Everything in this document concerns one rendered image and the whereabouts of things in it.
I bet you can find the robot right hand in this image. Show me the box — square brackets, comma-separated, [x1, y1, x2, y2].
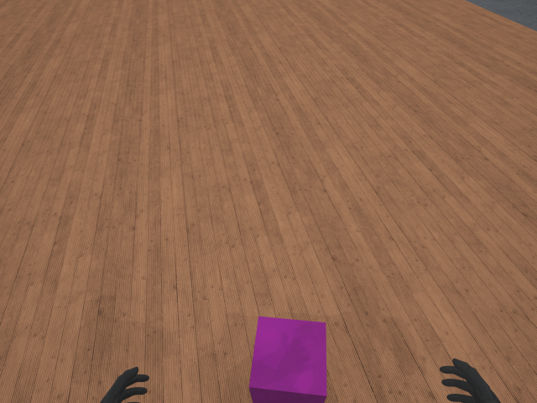
[440, 359, 501, 403]

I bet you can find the robot left hand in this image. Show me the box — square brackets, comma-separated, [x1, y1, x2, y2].
[100, 367, 149, 403]

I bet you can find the carton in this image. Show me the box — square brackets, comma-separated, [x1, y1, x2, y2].
[249, 317, 326, 403]

